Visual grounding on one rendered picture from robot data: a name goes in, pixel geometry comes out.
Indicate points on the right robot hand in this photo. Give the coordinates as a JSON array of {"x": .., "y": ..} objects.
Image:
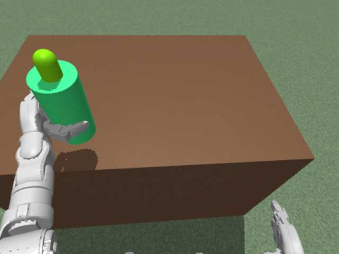
[{"x": 285, "y": 234}]

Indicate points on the left robot hand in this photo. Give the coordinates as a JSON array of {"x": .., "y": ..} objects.
[{"x": 34, "y": 119}]

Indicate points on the left robot arm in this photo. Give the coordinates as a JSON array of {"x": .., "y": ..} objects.
[{"x": 25, "y": 227}]

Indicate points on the bottle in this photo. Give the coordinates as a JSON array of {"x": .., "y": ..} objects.
[{"x": 58, "y": 89}]

